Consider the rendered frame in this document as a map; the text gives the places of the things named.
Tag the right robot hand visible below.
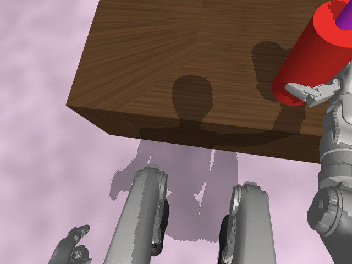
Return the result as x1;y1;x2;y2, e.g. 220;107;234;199
285;60;352;107

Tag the right robot foot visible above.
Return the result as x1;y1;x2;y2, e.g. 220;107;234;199
218;214;229;264

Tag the left robot hand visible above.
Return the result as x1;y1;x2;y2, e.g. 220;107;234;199
48;225;92;264

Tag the left robot foot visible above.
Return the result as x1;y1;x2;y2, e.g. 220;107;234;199
151;199;169;256

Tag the right robot arm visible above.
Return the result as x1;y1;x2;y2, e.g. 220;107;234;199
307;93;352;264

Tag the bottle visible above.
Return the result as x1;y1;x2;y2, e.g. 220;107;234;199
271;0;352;106

